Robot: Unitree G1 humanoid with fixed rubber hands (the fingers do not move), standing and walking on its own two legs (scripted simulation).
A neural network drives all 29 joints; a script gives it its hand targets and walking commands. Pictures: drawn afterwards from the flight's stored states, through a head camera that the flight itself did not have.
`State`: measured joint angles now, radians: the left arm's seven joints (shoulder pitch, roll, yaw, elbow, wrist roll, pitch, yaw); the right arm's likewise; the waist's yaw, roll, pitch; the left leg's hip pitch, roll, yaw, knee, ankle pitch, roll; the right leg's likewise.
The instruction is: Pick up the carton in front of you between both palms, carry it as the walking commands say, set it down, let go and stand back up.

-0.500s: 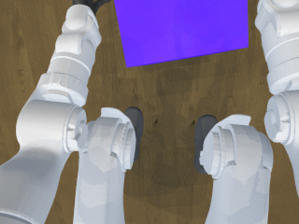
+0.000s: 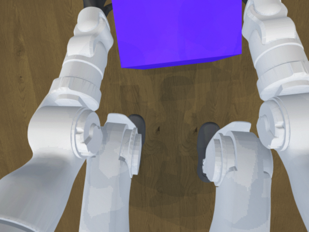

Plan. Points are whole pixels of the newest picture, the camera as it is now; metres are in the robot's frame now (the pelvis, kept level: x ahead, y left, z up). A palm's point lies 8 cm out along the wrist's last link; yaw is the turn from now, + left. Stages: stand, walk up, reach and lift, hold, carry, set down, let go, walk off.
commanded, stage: reach and lift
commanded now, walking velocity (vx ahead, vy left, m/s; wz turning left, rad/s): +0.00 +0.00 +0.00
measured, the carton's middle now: (174, 18) +0.52 +0.00 -0.25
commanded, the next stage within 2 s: none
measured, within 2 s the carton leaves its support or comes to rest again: leaves its support in 0.04 s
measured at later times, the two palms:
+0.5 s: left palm (35, 1) +0.48 +0.14 +0.02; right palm out of the picture +0.49 -0.16 +0.01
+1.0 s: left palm out of the picture +0.46 +0.14 +0.16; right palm out of the picture +0.47 -0.16 +0.15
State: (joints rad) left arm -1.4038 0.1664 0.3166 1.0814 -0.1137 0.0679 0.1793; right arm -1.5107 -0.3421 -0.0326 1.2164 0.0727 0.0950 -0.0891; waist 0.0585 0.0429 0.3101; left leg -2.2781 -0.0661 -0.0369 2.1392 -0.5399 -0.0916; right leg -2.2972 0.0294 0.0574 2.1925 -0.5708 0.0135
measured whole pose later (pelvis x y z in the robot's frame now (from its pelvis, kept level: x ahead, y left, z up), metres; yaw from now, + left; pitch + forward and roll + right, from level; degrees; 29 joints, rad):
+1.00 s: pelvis +0.03 +0.00 +0.20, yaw -4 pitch +39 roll +2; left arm -0.74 -0.10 0.48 0.55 0.15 0.32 0.04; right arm -0.80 0.02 -0.31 0.61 -0.19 0.40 -0.06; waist 0.05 0.01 -0.24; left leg -1.69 -0.10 -0.11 1.51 -0.50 -0.09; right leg -1.71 0.12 0.11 1.53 -0.50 0.04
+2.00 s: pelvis +0.11 +0.00 +0.40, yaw -3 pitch -2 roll +0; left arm -0.21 -0.14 0.22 0.37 0.25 0.59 0.01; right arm -0.18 0.14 -0.20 0.36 -0.25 0.62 -0.03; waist -0.01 0.01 -0.08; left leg -0.17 -0.04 -0.17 0.44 -0.23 -0.02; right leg -0.15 0.05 0.13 0.42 -0.23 0.01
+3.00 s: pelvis +0.11 +0.00 +0.41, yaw -3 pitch -5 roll +0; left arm -0.23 -0.14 0.19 0.24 0.25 0.69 0.00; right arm -0.19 0.14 -0.18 0.20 -0.26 0.73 -0.01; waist 0.00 0.02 -0.01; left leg -0.05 -0.03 -0.16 0.33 -0.19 -0.02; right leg -0.04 0.04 0.13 0.32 -0.19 0.01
